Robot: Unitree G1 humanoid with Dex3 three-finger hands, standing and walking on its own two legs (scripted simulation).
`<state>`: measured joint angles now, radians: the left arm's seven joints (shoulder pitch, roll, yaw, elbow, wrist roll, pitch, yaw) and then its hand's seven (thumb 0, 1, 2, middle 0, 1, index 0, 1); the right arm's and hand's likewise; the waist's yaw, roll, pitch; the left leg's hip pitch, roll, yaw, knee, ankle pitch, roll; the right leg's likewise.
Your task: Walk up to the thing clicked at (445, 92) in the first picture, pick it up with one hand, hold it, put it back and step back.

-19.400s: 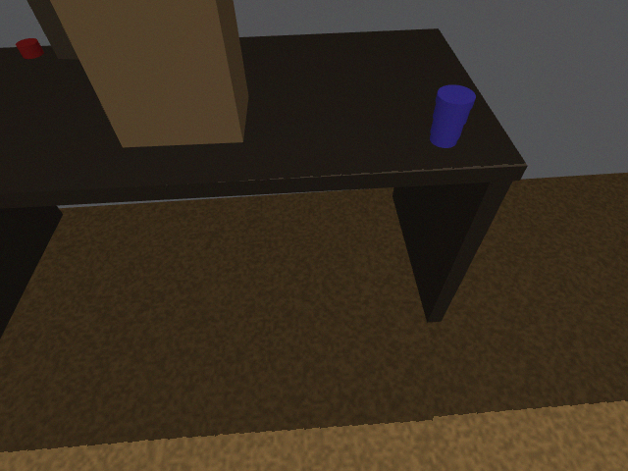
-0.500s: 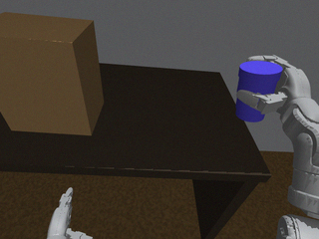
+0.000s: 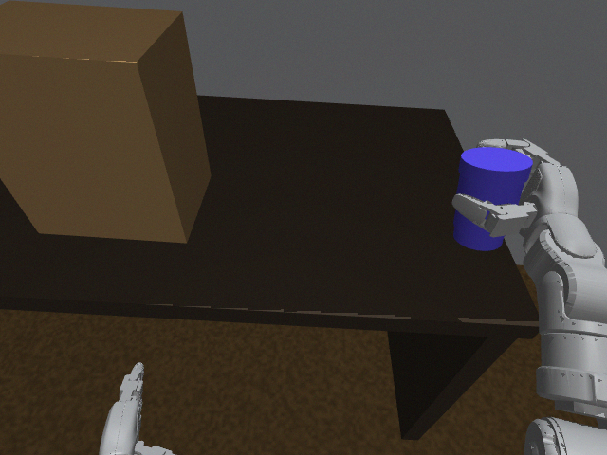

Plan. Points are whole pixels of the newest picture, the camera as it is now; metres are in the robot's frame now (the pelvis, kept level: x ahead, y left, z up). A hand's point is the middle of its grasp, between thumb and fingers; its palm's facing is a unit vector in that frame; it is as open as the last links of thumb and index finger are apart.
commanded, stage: crouch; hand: right
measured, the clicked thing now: (485, 200) +0.38 -0.19 +0.18
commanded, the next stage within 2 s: lower in 0.52 s
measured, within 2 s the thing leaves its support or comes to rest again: neither
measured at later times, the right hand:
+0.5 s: hand (479, 196) +0.42 -0.21 +0.15, palm faces +0.19 +0.98 +0.00, open 10.8 cm
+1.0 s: hand (464, 224) +0.42 -0.21 +0.09, palm faces +0.17 +0.99 +0.02, open 10.8 cm
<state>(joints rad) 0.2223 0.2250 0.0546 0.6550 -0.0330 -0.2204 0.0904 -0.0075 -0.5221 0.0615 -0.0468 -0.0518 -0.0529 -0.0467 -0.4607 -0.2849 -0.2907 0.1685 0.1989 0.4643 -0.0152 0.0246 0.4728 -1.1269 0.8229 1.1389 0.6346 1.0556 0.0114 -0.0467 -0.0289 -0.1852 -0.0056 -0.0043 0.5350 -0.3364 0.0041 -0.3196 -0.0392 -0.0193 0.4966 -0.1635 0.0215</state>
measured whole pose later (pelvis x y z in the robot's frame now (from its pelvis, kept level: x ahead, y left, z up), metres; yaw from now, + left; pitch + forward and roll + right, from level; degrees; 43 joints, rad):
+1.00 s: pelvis +0.00 -0.01 +0.00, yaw +2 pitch +5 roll +1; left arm 0.22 0.22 0.05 0.59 -0.02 -0.14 0.07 -0.01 -0.53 0.07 -0.05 -0.05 -0.05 -0.05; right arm -0.54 -0.33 -0.31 0.75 0.17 -0.14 0.06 0.03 0.48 -1.14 0.82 1.14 0.63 1.06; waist 0.06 0.01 -0.03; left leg -0.32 -0.02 -0.03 0.56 -0.33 0.00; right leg -0.45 -0.06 -0.04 0.55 -0.18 0.01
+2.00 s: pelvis +0.00 -0.02 -0.03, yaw +2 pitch +10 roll +2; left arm 0.28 0.21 0.05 0.40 0.01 -0.08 0.03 -0.01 -0.53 0.07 -0.06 -0.05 -0.05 -0.05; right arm -0.52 -0.33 -0.34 0.88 0.13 -0.38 0.06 0.02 0.48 -1.13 0.83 1.13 0.64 1.05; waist 0.09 0.01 -0.08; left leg -0.52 -0.03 -0.02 0.75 -0.41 -0.02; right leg -0.68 -0.06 -0.03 0.77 -0.27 0.00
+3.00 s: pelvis +0.01 -0.02 -0.02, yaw +2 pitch +8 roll +2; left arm 0.34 0.24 0.06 0.35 -0.02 -0.04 0.05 -0.01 -0.52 0.05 -0.06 -0.05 -0.06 -0.05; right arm -0.54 -0.42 -0.40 0.72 0.15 -0.24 0.07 -0.01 0.51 -0.03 0.10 0.06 0.09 0.06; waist 0.07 0.00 -0.09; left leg -0.45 -0.02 -0.02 0.73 -0.42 -0.01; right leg -0.61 -0.06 -0.03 0.75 -0.28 0.00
